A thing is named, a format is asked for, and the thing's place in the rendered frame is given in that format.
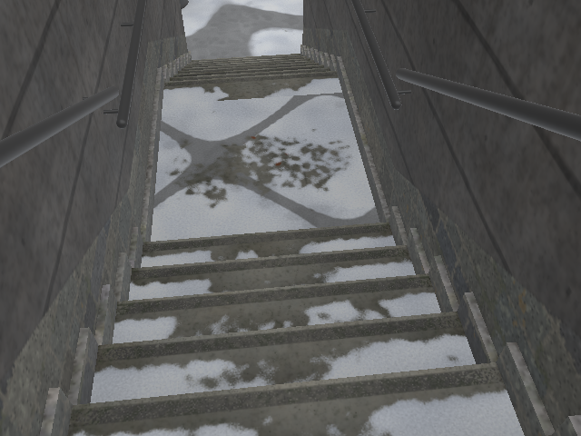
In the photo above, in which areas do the stairs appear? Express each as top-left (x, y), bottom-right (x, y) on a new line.
top-left (67, 222), bottom-right (552, 436)
top-left (170, 54), bottom-right (330, 81)

